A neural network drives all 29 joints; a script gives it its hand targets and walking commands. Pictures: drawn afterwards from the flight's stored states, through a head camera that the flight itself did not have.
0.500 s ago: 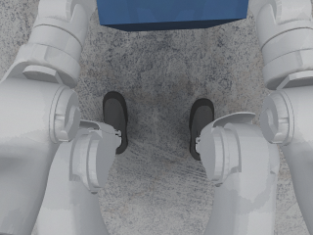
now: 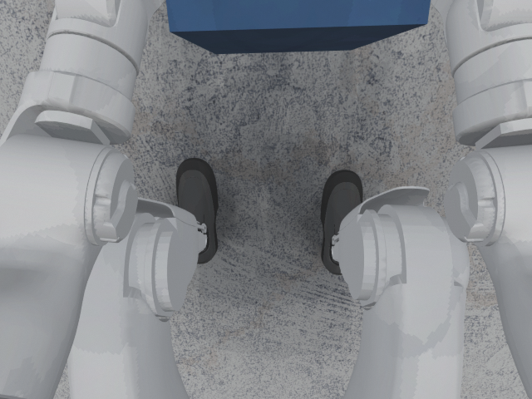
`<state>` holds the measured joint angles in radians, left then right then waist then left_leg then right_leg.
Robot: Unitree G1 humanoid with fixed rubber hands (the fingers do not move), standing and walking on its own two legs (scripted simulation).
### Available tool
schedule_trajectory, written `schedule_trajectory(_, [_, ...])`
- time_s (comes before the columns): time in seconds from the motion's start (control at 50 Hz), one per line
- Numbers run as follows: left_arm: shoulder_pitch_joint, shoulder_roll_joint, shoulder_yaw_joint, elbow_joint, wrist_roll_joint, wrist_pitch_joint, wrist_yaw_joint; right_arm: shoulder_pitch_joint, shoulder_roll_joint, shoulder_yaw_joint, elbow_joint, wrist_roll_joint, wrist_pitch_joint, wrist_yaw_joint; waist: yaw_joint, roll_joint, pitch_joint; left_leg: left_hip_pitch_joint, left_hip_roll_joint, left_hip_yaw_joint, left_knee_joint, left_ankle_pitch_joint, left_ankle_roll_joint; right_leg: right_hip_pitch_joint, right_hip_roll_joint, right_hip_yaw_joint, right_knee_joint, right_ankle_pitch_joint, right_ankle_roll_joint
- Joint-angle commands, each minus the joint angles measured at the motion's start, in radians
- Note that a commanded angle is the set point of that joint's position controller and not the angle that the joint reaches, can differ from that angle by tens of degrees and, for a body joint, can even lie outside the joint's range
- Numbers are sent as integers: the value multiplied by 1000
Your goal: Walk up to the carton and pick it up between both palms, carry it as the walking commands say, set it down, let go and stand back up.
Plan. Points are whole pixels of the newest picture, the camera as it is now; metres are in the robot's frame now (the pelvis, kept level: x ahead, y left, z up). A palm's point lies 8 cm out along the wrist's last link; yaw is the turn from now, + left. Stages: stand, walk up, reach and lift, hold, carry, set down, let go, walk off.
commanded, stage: reach and lift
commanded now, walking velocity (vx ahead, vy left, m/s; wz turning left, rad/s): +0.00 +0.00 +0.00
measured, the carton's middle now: out of the picture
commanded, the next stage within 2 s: none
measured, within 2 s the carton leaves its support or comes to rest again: neither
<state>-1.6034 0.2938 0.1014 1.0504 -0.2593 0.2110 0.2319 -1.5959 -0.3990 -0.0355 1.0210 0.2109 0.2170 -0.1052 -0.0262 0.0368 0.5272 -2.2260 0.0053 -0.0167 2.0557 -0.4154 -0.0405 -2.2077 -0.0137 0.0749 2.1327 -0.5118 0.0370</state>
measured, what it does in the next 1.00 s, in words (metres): stands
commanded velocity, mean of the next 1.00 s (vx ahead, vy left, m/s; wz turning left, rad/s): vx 0.00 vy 0.00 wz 0.00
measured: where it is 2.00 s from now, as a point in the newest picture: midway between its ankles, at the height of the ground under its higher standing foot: (269, 233)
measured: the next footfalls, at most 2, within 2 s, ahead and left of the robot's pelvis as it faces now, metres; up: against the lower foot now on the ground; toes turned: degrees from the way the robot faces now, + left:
none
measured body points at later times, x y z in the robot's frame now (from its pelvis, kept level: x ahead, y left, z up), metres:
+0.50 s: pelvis -0.01 +0.00 +0.01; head +0.35 -0.03 +0.27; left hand +0.57 +0.11 -0.13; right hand +0.58 -0.19 -0.11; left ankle +0.16 +0.13 -0.35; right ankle +0.13 -0.14 -0.35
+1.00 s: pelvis -0.01 +0.00 +0.02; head +0.31 -0.03 +0.33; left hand +0.55 +0.11 -0.06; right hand +0.56 -0.19 -0.05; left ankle +0.16 +0.13 -0.35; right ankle +0.13 -0.14 -0.35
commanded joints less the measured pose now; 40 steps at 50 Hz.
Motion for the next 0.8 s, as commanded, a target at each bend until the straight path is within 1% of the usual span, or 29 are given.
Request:
schedule_trajectory(0.0, [-676,-1029,-270,-469,-9,-41,-305,-657,1125,279,-501,66,-9,295,15,-117,-2285,955,-126,139,-16,353,27,900,100,-176,-143,428,-6])
schedule_trajectory(0.04, [-697,-1059,-246,-488,9,-28,-304,-668,1152,237,-467,44,-4,299,-5,-94,-2276,958,-134,127,-47,294,36,863,109,-186,-161,366,-11])
schedule_trajectory(0.06, [-734,-1035,-257,-563,-5,-27,-305,-682,1175,249,-500,67,9,305,16,-129,-2367,1037,-131,136,-51,301,34,897,111,-186,-175,358,-8])
schedule_trajectory(0.1, [-748,-1047,-219,-500,18,-20,-306,-691,1173,205,-433,31,16,306,14,-119,-2219,932,-132,129,-71,215,37,825,111,-186,-184,283,-12])
schedule_trajectory(0.12, [-707,-1043,-198,-437,39,-7,-311,-672,1182,191,-430,22,21,311,6,-130,-2177,920,-126,135,-72,178,45,830,114,-186,-204,248,-7])
schedule_trajectory(0.14, [-752,-1061,-223,-495,20,-8,-320,-643,1195,185,-409,11,34,317,-20,-125,-2190,932,-129,126,-74,179,41,831,109,-186,-201,256,-10])
schedule_trajectory(0.22, [-789,-1082,-196,-530,29,15,-325,-702,1225,177,-463,30,48,329,23,-101,-2261,985,-133,139,-97,150,37,844,119,-189,-225,216,-14])
schedule_trajectory(0.24, [-820,-1086,-188,-531,29,20,-337,-672,1246,151,-424,8,57,328,-5,-97,-2225,937,-137,134,-99,137,41,841,126,-189,-233,210,-17])
schedule_trajectory(0.28, [-812,-1085,-181,-531,30,19,-334,-637,1288,137,-354,2,69,337,16,-99,-2213,963,-134,128,-115,123,38,835,120,-193,-227,200,-19])
schedule_trajectory(0.32, [-802,-1132,-172,-589,33,24,-333,-641,1306,143,-438,-2,74,336,-3,-110,-2316,1010,-138,130,-108,166,39,900,130,-187,-243,233,-18])
schedule_trajectory(0.34, [-812,-1095,-173,-540,46,28,-337,-642,1296,115,-343,1,79,339,17,-76,-2225,976,-130,140,-108,130,37,809,124,-186,-242,179,-16])
schedule_trajectory(0.38, [-836,-1132,-194,-599,35,35,-338,-613,1286,112,-379,-14,88,344,-1,-51,-2294,1027,-135,138,-120,144,28,832,133,-192,-244,202,-25])
schedule_trajectory(0.4, [-875,-1118,-210,-637,25,36,-334,-631,1315,134,-401,-4,91,337,6,-90,-2347,1036,-136,133,-114,173,27,896,127,-186,-236,242,-18])
schedule_trajectory(0.44, [-809,-1152,-201,-587,36,54,-338,-643,1325,148,-447,-6,94,333,-6,-101,-2369,1072,-143,129,-122,179,35,914,132,-199,-237,251,-11])
schedule_trajectory(0.46, [-803,-1140,-189,-588,51,52,-340,-576,1319,105,-341,-19,101,335,8,-66,-2254,984,-140,131,-124,157,32,840,130,-188,-237,223,-17])
schedule_trajectory(0.48, [-826,-1141,-191,-635,48,54,-341,-602,1337,122,-409,-18,100,340,12,-72,-2316,1034,-141,127,-136,170,32,875,134,-178,-256,240,-21])
schedule_trajectory(0.5, [-828,-1157,-203,-624,41,63,-343,-606,1343,123,-434,-22,108,339,-9,-74,-2366,1060,-146,121,-143,148,31,908,137,-196,-247,235,-16])
schedule_trajectory(0.52, [-800,-1151,-175,-598,66,71,-344,-595,1356,104,-374,-20,117,342,17,-71,-2289,1017,-145,131,-144,131,29,850,135,-190,-255,205,-12])
schedule_trajectory(0.54, [-786,-1170,-190,-587,58,73,-347,-583,1362,106,-390,-20,111,342,16,-74,-2304,1016,-147,130,-154,143,34,865,141,-193,-259,219,-11])
schedule_trajectory(0.56, [-772,-1189,-207,-652,42,84,-347,-561,1360,119,-466,-33,120,336,-30,-96,-2453,1086,-159,124,-152,181,34,959,143,-201,-263,265,-10])
schedule_trajectory(0.58, [-799,-1202,-225,-678,38,91,-350,-578,1371,135,-458,-15,127,332,-15,-64,-2458,1068,-162,131,-151,186,23,984,143,-187,-262,288,-15])
schedule_trajectory(0.6, [-790,-1191,-229,-656,32,93,-349,-548,1395,154,-452,-14,135,330,-1,-117,-2468,1080,-155,133,-148,194,31,1003,144,-180,-268,284,-12])
schedule_trajectory(0.62, [-757,-1192,-225,-659,47,108,-350,-573,1397,173,-488,2,140,328,33,-106,-2510,1100,-162,140,-161,201,34,1013,152,-189,-263,295,-7])
schedule_trajectory(0.66, [-734,-1199,-181,-621,80,111,-357,-560,1418,134,-442,-21,150,331,37,-103,-2346,1008,-164,133,-176,146,46,931,156,-174,-292,240,-12])
schedule_trajectory(0.68, [-706,-1228,-215,-657,73,116,-354,-558,1430,166,-491,-4,148,331,34,-91,-2444,1091,-170,141,-181,188,40,985,157,-182,-294,268,-10])
schedule_trajectory(0.7, [-748,-1197,-222,-671,66,115,-361,-530,1429,140,-426,-15,151,330,3,-103,-2392,1025,-162,138,-181,144,37,966,155,-178,-296,255,-10])
schedule_trajectory(0.72, [-783,-1199,-244,-765,55,112,-358,-504,1456,162,-448,-4,163,331,23,-94,-2516,1097,-171,140,-184,182,33,1040,158,-173,-290,292,-12])
schedule_trajectory(0.76, [-769,-1200,-239,-713,55,129,-360,-547,1428,175,-487,4,161,321,38,-104,-2509,1068,-168,153,-194,180,34,1063,159,-161,-317,279,-9])
schedule_trajectory(0.78, [-767,-1188,-242,-751,60,129,-364,-502,1459,162,-431,3,171,319,32,-92,-2445,1053,-168,142,-204,144,44,1033,164,-162,-308,251,-4])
